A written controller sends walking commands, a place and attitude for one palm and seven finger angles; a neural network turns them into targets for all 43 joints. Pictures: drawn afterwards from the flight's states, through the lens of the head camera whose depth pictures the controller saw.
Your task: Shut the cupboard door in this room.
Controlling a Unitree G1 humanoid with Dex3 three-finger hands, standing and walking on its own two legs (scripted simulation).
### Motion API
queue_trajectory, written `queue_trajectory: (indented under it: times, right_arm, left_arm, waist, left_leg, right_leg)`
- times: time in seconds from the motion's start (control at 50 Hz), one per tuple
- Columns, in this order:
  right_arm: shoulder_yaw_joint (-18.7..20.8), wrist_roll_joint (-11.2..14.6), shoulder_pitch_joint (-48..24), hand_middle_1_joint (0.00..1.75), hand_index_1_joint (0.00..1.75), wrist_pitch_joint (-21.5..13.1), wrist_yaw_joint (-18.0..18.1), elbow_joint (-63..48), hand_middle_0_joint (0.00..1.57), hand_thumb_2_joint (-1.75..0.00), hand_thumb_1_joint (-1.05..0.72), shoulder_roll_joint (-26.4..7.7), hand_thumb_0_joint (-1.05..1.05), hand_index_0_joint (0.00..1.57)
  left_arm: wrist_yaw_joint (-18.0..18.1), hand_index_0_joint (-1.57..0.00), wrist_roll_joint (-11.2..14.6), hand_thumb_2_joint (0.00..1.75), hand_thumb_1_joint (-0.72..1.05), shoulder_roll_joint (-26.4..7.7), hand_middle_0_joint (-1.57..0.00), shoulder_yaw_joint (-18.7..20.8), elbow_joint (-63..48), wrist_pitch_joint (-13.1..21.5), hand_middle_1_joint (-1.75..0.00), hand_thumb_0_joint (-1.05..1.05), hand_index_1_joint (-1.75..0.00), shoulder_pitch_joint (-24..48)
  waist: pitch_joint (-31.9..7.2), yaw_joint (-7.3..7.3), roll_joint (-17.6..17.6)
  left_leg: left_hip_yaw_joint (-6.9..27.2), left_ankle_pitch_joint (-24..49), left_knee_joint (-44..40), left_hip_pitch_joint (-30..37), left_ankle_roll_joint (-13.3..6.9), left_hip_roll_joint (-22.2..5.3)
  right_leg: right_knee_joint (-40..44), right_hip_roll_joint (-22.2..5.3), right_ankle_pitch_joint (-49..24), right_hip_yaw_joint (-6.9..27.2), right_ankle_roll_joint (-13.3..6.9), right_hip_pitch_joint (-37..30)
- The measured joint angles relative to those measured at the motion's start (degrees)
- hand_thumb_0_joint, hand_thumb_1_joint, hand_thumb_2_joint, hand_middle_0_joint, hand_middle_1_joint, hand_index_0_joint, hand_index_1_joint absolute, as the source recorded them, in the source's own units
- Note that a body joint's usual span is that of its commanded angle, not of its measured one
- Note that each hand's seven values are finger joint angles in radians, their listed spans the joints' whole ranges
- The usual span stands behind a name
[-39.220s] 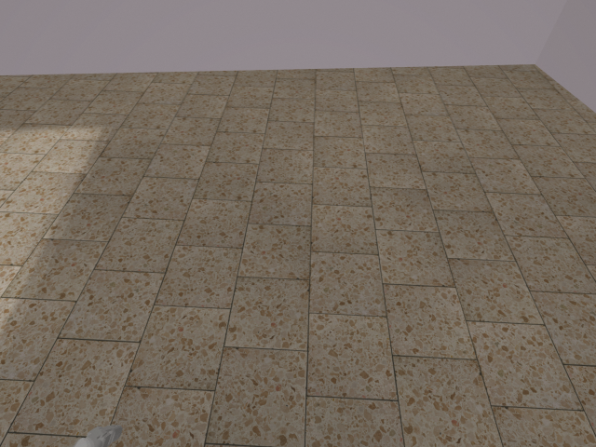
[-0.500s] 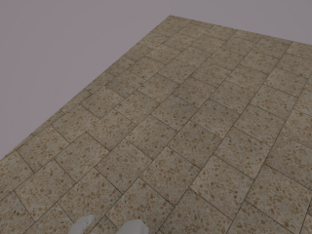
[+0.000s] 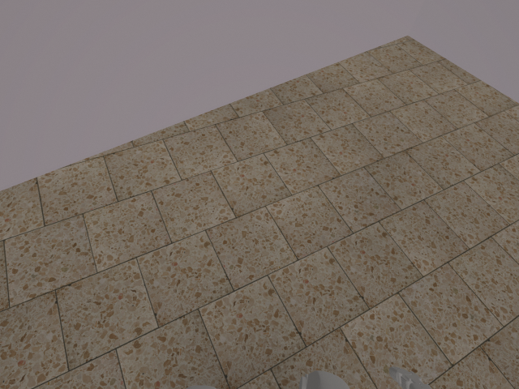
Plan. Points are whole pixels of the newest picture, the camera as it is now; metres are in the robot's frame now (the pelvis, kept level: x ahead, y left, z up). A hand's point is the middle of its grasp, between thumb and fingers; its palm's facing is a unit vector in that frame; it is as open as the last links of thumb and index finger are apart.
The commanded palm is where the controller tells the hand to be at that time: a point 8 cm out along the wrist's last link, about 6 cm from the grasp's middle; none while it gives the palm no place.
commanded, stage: walk to a spot facing it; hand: left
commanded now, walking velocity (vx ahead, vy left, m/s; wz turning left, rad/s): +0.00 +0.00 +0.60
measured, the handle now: out of the picture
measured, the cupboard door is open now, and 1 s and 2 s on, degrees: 82 82 82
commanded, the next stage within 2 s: none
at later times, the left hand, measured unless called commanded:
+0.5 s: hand out of the picture +0.09 +0.16 -0.13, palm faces +0.25 -0.92 -0.30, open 7.3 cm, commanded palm none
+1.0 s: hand out of the picture -0.14 +0.17 -0.18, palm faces +0.62 -0.74 -0.27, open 7.4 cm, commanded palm none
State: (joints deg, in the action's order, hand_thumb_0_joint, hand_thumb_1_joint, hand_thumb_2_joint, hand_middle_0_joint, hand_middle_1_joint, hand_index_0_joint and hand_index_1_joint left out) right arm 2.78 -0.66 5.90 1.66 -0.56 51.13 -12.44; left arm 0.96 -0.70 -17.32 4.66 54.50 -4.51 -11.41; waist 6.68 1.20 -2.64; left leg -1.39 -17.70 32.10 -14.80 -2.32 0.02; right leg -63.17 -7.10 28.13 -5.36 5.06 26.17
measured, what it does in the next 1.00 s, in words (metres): steps on the spot, turning left: right foot, then left foot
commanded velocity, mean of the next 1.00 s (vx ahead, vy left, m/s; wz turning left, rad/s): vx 0.05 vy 0.00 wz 0.60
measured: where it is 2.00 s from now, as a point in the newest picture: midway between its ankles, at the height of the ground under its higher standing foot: (193, 376)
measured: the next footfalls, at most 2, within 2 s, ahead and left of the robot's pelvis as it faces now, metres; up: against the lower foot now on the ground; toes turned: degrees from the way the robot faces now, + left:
right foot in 0.40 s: +0.08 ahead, -0.15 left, +0.00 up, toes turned +12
left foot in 0.92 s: -0.06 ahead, +0.07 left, +0.00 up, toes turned +39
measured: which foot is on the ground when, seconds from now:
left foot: down 0.00-0.40, up 0.42-0.90, down 0.92-1.00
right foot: up 0.00-0.38, down 0.40-0.92, up 0.94-1.00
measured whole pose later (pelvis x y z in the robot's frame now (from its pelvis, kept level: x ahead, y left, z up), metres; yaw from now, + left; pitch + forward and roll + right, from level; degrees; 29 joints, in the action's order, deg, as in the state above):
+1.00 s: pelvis -0.02 -0.03 -0.01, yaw +36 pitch +0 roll +0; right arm 3.0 -1.0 6.0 1.1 -1.5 51.0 -13.4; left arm 0.4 -1.2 -17.0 4.8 55.3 -4.0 -15.2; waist 5.1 2.0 -3.4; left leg -3.0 -20.3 34.8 -15.0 -2.1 0.1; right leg -56.7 -9.2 30.4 -8.4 3.7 23.0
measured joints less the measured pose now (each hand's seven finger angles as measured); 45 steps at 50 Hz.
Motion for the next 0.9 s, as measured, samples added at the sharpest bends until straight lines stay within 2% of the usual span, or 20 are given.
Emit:
queue_trajectory:
  times: [0.12, 0.24, 0.34, 0.38, 0.4, 0.44, 0.48, 0.54, 0.6, 0.66, 0.74, 0.84, 0.9]
  right_arm:
    - [-0.41, 0.07, 2.18, 0.3, 0.3, 0.1, 0.21, 0.8, 0.21, -0.9, -0.91, 0.69, 0.0, 0.2]
    - [-0.04, -0.25, 5.21, 0.3, 0.3, 0.3, 0.16, 1.44, 0.21, -0.9, -0.91, 1.2, 0.0, 0.2]
    - [0.81, -0.5, 7.13, 0.3, 0.3, 1.06, 0.25, 2.12, 0.21, -0.9, -0.9, 0.37, 0.0, 0.2]
    - [1.27, -0.34, 7.86, 0.3, 0.3, 1.42, 0.29, 2.41, 0.21, -0.9, -0.9, -0.2, 0.0, 0.2]
    - [1.52, -0.1, 8.29, 0.3, 0.3, 1.55, 0.24, 2.5, 0.21, -0.9, -0.9, -0.54, 0.0, 0.2]
    - [2.23, 0.13, 7.81, 0.3, 0.3, 2.07, 0.25, 3.16, 0.21, -0.9, -0.91, -1.49, 0.0, 0.2]
    - [2.83, -0.01, 7.78, 0.3, 0.3, 2.69, 0.01, 3.39, 0.21, -0.9, -0.91, -2.46, 0.0, 0.2]
    - [3.41, -0.31, 7.61, 0.29, 0.3, 3.27, -0.69, 3.57, 0.2, -0.9, -0.91, -3.58, 0.0, 0.2]
    - [3.48, -0.38, 7.47, 0.29, 0.3, 3.51, -1.13, 3.6, 0.2, -0.9, -0.91, -4.05, 0.0, 0.2]
    - [3.33, -0.39, 6.83, 0.29, 0.3, 3.93, -1.29, 3.9, 0.2, -0.9, -0.91, -4.14, 0.0, 0.2]
    - [2.9, -0.23, 4.71, 0.29, 0.3, 4.21, -1.31, 3.98, 0.2, -0.9, -0.91, -4.02, 0.0, 0.19]
    - [1.9, 0.17, 0.95, 0.29, 0.3, 3.32, -1.3, 2.68, 0.2, -0.9, -0.91, -3.3, 0.0, 0.19]
    - [1.28, 0.17, -0.47, 0.29, 0.3, 2.14, -1.39, 1.15, 0.2, -0.9, -0.91, -2.87, 0.0, 0.19]
  left_arm:
    - [-0.39, -0.2, 0.08, 0.89, 0.91, 1.07, -0.2, -0.57, -2.22, 1.03, -0.3, 0.0, -0.29, 2.89]
    - [-0.16, -0.2, 0.34, 0.89, 0.91, 2.41, -0.2, -1.11, -3.67, 0.99, -0.3, 0.0, -0.29, 5.91]
    - [-0.11, -0.2, 0.81, 0.89, 0.91, 3.94, -0.2, -1.83, -5.22, 1.52, -0.3, 0.0, -0.29, 7.93]
    - [-0.15, -0.2, 1.03, 0.89, 0.91, 4.51, -0.2, -2.17, -5.93, 2.22, -0.3, 0.0, -0.29, 8.06]
    - [-0.15, -0.2, 0.97, 0.89, 0.91, 4.71, -0.2, -2.35, -6.31, 2.81, -0.3, 0.0, -0.29, 7.84]
    - [0.06, -0.21, 0.51, 0.89, 0.91, 5.64, -0.2, -2.8, -6.4, 3.67, -0.3, 0.0, -0.29, 7.53]
    - [0.15, -0.21, 0.32, 0.89, 0.91, 6.56, -0.2, -3.27, -6.3, 3.78, -0.3, 0.0, -0.29, 6.43]
    - [0.3, -0.21, 0.15, 0.89, 0.9, 7.38, -0.2, -3.37, -5.76, 3.26, -0.3, 0.0, -0.3, 4.52]
    - [0.29, -0.21, 0.05, 0.89, 0.9, 7.59, -0.2, -3.28, -5.21, 3.35, -0.3, 0.0, -0.3, 3.0]
    - [0.27, -0.21, -0.09, 0.89, 0.9, 7.52, -0.2, -3.15, -4.85, 3.67, -0.3, 0.0, -0.3, 1.53]
    - [0.14, -0.21, -0.45, 0.89, 0.9, 6.88, -0.2, -2.9, -4.14, 3.83, -0.3, 0.0, -0.3, -0.41]
    - [0.01, -0.21, -0.76, 0.89, 0.9, 4.76, -0.2, -2.01, -2.74, 3.38, -0.3, 0.0, -0.3, -2.49]
    - [-0.13, -0.21, -0.54, 0.89, 0.9, 2.97, -0.2, -1.17, -1.72, 2.93, -0.3, 0.0, -0.3, -3.79]
  waist:
    - [-0.48, -0.58, 0.9]
    - [-0.97, -2.48, 1.43]
    - [-0.95, -4.18, 3.23]
    - [-1.28, -4.49, 4.05]
    - [-1.59, -4.38, 4.33]
    - [-0.82, -4.51, 5.66]
    - [-0.9, -4.74, 6.11]
    - [-1.38, -4.78, 6.05]
    - [-1.6, -4.68, 5.5]
    - [-1.47, -3.89, 4.71]
    - [-0.73, -2.45, 3.75]
    - [0.24, -0.34, 2.17]
    - [-0.13, 0.35, 1.17]
  left_leg:
    - [3.29, 3.46, -5.18, 1.86, -0.55, 1.83]
    - [6.98, 4.34, -5.52, 1.24, 0.02, 3.43]
    - [10.43, 3.95, -3.4, -0.7, 1.64, 4.06]
    - [11.87, 3.22, -1.46, -2.03, 2.66, 4.49]
    - [12.44, 2.46, 0.27, -2.98, 3.25, 4.86]
    - [11.18, -5.84, 9.64, -6.2, 4.1, 4.68]
    - [8.29, -8.99, 21.84, -10.13, 4.68, 4.44]
    - [4.88, -5.64, 33.72, -13.48, 5.71, 2.26]
    - [3.9, -2.34, 37.12, -14.16, 6.78, -0.03]
    - [3.42, -2.36, 34.38, -12.9, 7.57, -1.7]
    - [2.03, -5.01, 26.57, -10.02, 7.81, -2.67]
    - [-1.38, -7.18, 14.38, -5.38, 6.78, -2.25]
    - [-3.48, -2.24, 3.72, -0.85, 5.65, -1.49]
  right_leg:
    - [-0.59, 1.12, -5.99, 4.16, 1.01, 2.87]
    - [6.21, 2.64, -4.44, 5.56, 1.25, 0.99]
    - [17.91, 5.05, -3.32, 5.47, 0.33, -3.66]
    - [26.28, 5.92, -7.59, 4.94, -0.21, -7.35]
    - [30.96, 5.96, -11.98, 4.51, -1.38, -9.31]
    - [30.21, 6.06, -12.94, 2.91, -4.85, -9.7]
    - [30.48, 4.96, -11.41, 1.29, -6.43, -10.89]
    - [32.87, 3.37, -11.68, -0.64, -6.64, -12.98]
    - [34.49, 2.0, -12.23, -2.98, -6.67, -14.28]
    - [35.13, 0.77, -12.27, -5.18, -6.68, -14.94]
    - [34.74, -0.78, -11.88, -7.94, -6.27, -15.04]
    - [31.93, -2.75, -10.56, -11.01, -5.04, -13.84]
    - [27.82, -4.28, -8.44, -12.98, -3.59, -12.43]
